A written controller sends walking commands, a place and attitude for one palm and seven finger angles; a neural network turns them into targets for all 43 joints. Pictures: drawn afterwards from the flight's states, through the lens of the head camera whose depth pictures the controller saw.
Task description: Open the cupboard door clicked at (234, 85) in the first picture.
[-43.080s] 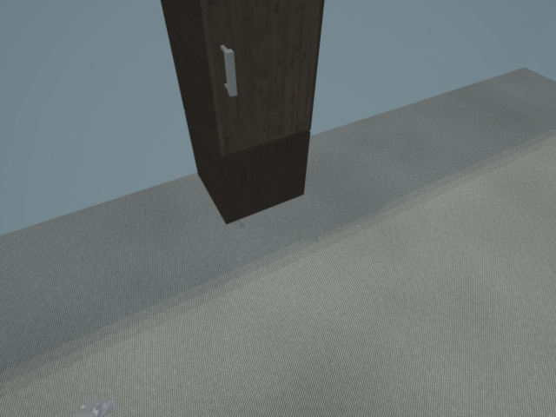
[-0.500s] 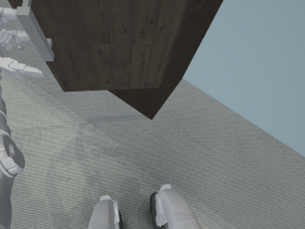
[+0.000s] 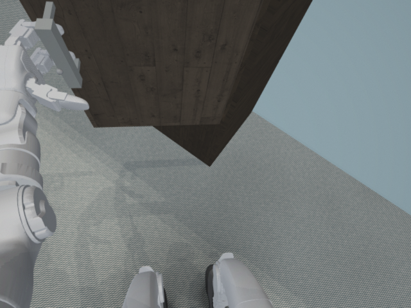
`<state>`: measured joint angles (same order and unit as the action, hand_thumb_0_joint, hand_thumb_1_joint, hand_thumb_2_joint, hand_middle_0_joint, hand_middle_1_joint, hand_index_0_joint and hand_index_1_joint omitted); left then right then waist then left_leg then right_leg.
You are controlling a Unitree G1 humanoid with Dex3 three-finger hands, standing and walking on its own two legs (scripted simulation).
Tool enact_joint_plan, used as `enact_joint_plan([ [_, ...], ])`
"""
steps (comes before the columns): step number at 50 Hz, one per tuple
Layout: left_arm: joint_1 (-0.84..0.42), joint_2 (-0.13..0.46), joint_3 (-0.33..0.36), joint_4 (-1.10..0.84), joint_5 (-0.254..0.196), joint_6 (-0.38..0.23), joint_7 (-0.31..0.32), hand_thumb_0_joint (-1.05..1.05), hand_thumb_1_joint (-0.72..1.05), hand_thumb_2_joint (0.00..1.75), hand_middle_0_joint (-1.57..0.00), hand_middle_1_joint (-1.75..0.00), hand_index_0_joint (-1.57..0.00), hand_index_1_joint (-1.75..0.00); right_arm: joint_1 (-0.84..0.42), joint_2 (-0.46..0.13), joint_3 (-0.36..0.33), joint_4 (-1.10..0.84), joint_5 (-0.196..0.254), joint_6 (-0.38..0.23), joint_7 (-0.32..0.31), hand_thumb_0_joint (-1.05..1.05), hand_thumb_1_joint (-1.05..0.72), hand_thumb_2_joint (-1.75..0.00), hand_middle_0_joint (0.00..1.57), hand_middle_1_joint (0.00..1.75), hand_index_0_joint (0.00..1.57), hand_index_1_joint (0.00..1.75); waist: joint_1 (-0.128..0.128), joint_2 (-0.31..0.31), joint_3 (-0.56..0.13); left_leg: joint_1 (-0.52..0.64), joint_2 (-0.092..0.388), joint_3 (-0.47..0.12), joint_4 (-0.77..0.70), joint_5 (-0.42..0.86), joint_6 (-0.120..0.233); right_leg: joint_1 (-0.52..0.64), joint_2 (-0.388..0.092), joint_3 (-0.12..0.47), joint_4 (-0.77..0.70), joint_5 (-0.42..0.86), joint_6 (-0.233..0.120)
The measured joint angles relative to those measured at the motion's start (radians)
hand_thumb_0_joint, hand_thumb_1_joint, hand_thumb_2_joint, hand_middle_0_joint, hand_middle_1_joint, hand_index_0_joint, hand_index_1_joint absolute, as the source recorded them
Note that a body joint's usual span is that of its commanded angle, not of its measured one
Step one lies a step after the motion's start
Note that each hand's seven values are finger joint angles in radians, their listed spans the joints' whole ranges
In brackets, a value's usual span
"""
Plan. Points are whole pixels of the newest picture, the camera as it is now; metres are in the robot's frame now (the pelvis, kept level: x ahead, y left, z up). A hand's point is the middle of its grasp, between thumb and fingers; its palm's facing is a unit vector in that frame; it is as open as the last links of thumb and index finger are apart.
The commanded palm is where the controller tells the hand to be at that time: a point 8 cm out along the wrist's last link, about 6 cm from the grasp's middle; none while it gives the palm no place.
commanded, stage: slide the fingers in behind the handle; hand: left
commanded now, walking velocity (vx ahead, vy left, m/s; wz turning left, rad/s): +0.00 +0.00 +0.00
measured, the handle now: (63, 48) +0.57 +0.21 +0.07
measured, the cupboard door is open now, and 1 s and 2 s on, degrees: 41 41 42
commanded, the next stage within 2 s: close the thumb around the handle in 0.92 s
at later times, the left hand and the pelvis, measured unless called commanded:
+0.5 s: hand (74, 72) +0.53 +0.19 +0.06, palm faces +0.00 -1.00 +0.00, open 13.9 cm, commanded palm +0.51 +0.22 +0.07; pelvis +0.00 +0.00 +0.00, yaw +1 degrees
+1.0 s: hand (75, 73) +0.53 +0.19 +0.06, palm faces +0.01 -1.00 +0.00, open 13.9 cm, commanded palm +0.51 +0.23 +0.07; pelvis +0.00 +0.00 +0.00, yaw +0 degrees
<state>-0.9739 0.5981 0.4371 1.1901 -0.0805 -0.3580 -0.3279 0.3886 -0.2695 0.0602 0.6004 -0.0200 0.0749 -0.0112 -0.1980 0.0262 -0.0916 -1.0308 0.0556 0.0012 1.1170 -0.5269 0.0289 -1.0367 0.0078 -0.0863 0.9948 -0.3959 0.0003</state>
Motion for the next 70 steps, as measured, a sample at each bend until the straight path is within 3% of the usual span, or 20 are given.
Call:
enact_joint_plan([
  [12,-0.010,0.004,-0.013,0.009,-0.004,-0.007,0.015,-0.01,-0.50,0.30,-0.30,-1.20,-0.31,-1.21,0.003,0.001,-0.002,0.006,0.001,-0.007,0.001,0.00,-0.90,-0.89,0.20,0.30,0.20,0.30,0.001,-0.001,0.005,-0.004,0.000,-0.003,0.004,0.000,-0.003,-0.005,0.000,-0.002,0.007,-0.003,-0.004],
  [19,-0.017,-0.034,-0.050,-0.001,-0.006,-0.010,0.034,-0.01,-0.50,0.30,-0.30,-1.20,-0.30,-1.21,0.008,0.000,-0.009,0.022,-0.005,-0.012,0.006,0.00,-0.90,-0.89,0.20,0.30,0.20,0.30,0.006,0.002,-0.003,-0.012,-0.005,-0.008,0.006,0.001,-0.004,-0.010,-0.004,-0.006,0.010,-0.005,-0.003],
  [30,-0.013,-0.077,-0.054,0.001,0.014,-0.027,0.104,-0.01,-0.50,0.30,-0.30,-1.20,-0.31,-1.22,0.009,0.008,-0.013,0.024,-0.013,-0.014,0.019,0.00,-0.90,-0.89,0.20,0.30,0.20,0.30,0.001,0.005,-0.008,-0.007,-0.007,-0.004,0.007,-0.001,-0.003,-0.009,-0.007,-0.002,0.017,-0.009,-0.003],
  [38,-0.024,-0.052,-0.039,0.019,0.030,-0.028,0.095,-0.01,-0.50,0.30,-0.30,-1.20,-0.33,-1.23,0.006,0.010,-0.005,0.014,-0.011,-0.017,0.015,0.00,-0.90,-0.89,0.20,0.30,0.20,0.30,-0.007,0.005,-0.004,-0.008,-0.006,-0.001,0.006,0.002,-0.003,-0.013,-0.005,0.001,0.019,-0.006,-0.004],
  [44,-0.010,-0.054,-0.027,0.011,0.008,-0.028,0.072,-0.01,-0.50,0.30,-0.30,-1.20,-0.32,-1.21,0.007,0.005,-0.007,0.014,-0.007,-0.015,0.012,0.00,-0.90,-0.89,0.20,0.30,0.20,0.30,-0.004,0.006,-0.004,-0.001,-0.003,0.005,0.002,0.001,-0.003,-0.008,-0.002,0.007,0.014,-0.004,-0.003],
  [54,0.020,-0.047,-0.007,-0.016,0.010,-0.038,0.067,-0.01,-0.50,0.31,-0.30,-1.20,-0.31,-1.20,0.008,0.002,-0.011,0.007,-0.005,-0.018,0.008,0.00,-0.90,-0.89,0.20,0.30,0.20,0.30,-0.004,-0.002,-0.006,0.003,-0.001,0.008,0.000,0.000,-0.001,-0.006,0.001,0.011,0.011,-0.002,-0.001],
  [61,0.023,-0.058,-0.036,-0.009,-0.007,-0.028,0.050,-0.01,-0.33,0.38,-0.31,-1.22,-0.32,-1.22,0.005,0.000,-0.013,0.017,0.000,-0.010,0.010,0.00,-0.90,-0.89,0.20,0.30,0.20,0.30,0.008,0.001,-0.009,0.018,-0.005,0.004,-0.004,-0.001,0.002,0.014,-0.002,0.007,0.003,-0.003,0.002],
  [70,0.007,-0.069,-0.043,0.005,-0.001,-0.042,0.067,0.00,0.09,0.56,-0.34,-1.26,-0.35,-1.26,-0.005,0.003,-0.010,0.017,-0.006,-0.020,0.008,0.00,-0.90,-0.89,0.20,0.30,0.20,0.30,0.004,0.000,-0.008,0.008,-0.010,0.003,0.006,-0.002,0.006,0.006,-0.007,0.007,0.010,-0.005,0.006],
])
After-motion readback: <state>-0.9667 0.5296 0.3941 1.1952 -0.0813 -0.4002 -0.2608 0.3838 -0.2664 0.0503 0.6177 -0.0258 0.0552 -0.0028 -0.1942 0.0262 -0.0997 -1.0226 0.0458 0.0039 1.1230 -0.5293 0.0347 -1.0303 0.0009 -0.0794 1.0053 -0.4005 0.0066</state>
